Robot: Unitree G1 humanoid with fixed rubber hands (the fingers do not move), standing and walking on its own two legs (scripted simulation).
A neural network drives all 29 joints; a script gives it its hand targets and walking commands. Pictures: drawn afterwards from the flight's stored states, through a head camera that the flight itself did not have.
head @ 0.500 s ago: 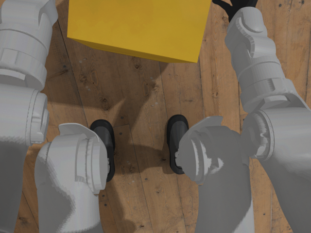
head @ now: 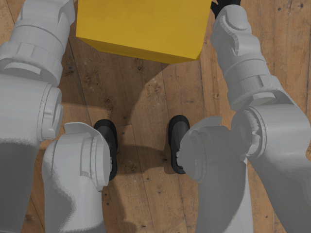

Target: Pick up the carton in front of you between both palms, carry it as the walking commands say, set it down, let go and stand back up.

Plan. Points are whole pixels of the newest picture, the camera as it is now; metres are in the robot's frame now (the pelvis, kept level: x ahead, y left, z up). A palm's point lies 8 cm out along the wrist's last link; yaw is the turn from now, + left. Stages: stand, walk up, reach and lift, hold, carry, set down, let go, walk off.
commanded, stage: reach and lift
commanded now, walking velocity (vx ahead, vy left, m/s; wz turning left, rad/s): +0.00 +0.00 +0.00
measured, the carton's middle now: (144, 8) +0.55 +0.01 -0.25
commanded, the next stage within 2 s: none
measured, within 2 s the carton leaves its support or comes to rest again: leaves its support in 0.18 s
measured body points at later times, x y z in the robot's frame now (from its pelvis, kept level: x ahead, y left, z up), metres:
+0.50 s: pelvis +0.01 -0.01 +0.03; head +0.30 +0.04 +0.37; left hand +0.54 +0.18 -0.06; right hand +0.53 -0.13 -0.05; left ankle +0.11 +0.12 -0.34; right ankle +0.13 -0.13 -0.34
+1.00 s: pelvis +0.02 -0.01 +0.15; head +0.25 +0.02 +0.53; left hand +0.50 +0.17 +0.09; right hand +0.50 -0.13 +0.10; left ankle +0.11 +0.12 -0.34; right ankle +0.13 -0.13 -0.34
